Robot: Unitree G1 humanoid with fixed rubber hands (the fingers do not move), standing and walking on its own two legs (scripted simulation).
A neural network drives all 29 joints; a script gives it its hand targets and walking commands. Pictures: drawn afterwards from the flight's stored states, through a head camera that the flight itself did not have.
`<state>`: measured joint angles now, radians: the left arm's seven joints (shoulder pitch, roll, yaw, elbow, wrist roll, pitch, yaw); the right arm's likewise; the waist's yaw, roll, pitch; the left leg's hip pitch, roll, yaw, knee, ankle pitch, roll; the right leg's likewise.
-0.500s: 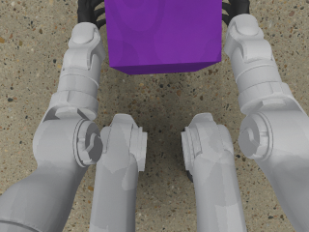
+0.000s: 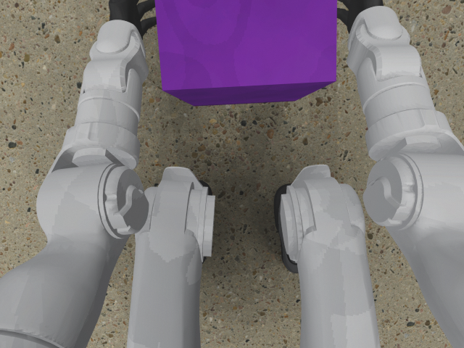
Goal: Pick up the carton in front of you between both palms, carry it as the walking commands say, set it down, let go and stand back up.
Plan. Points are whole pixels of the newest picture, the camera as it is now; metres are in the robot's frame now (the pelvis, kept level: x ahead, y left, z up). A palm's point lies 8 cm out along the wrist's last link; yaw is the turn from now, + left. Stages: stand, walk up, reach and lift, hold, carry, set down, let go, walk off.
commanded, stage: set down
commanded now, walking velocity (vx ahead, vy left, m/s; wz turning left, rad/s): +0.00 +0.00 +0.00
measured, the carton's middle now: (243, 32) +0.53 +0.00 -0.24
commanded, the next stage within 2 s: let go in 1.42 s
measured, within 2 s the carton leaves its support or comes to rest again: neither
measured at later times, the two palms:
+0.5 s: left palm (99, 15) +0.53 +0.19 -0.15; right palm (395, 0) +0.54 -0.19 -0.15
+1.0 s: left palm out of the picture +0.53 +0.20 +0.02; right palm out of the picture +0.54 -0.20 +0.02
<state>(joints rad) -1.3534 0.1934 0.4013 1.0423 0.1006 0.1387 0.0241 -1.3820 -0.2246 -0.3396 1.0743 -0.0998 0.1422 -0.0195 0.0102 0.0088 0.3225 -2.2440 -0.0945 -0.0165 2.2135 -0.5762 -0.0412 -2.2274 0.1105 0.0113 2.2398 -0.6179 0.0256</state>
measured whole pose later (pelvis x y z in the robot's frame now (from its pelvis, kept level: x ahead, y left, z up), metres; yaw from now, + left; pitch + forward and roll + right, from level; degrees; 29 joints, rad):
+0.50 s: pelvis +0.00 +0.00 +0.00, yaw +0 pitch +36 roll +0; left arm -1.30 0.35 0.12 1.00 -0.24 0.04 0.11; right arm -1.33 -0.39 -0.07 1.01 0.23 0.05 -0.10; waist 0.01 0.00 0.32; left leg -2.26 -0.05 0.01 2.22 -0.58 -0.01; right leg -2.25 0.07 0.00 2.24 -0.62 0.01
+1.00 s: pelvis +0.01 +0.00 +0.13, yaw +0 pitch +46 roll +0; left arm -1.13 0.27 0.25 0.83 -0.09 0.15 0.09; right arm -1.17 -0.32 -0.21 0.88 0.09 0.14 -0.05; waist 0.02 0.00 -0.01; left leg -2.06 -0.05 -0.02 1.75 -0.50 -0.01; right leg -2.05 0.06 0.01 1.77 -0.53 0.00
